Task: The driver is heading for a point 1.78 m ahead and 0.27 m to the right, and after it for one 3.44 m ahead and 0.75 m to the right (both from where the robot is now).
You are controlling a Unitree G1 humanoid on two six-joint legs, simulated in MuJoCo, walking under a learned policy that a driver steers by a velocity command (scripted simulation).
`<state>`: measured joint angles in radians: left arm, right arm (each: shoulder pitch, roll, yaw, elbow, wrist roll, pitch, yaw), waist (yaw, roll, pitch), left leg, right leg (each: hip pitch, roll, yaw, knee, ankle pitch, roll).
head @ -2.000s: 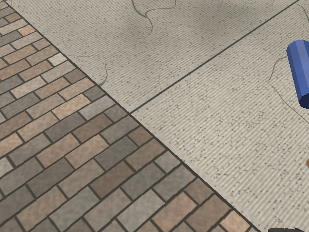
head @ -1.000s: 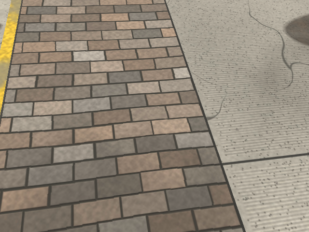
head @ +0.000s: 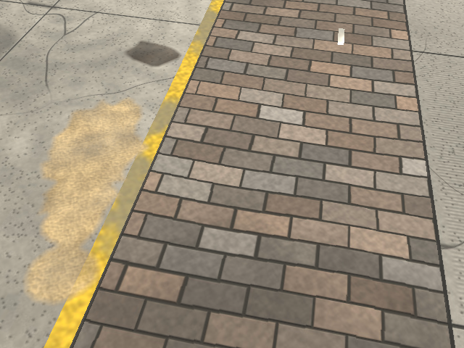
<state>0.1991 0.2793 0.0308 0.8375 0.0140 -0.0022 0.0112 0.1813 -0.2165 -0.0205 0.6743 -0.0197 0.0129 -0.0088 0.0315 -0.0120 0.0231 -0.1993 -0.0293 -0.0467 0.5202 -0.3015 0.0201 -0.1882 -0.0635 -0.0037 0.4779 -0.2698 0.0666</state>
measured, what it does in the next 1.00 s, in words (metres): walks ahead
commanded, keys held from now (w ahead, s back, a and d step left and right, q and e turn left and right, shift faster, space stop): no key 0.46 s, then w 0.54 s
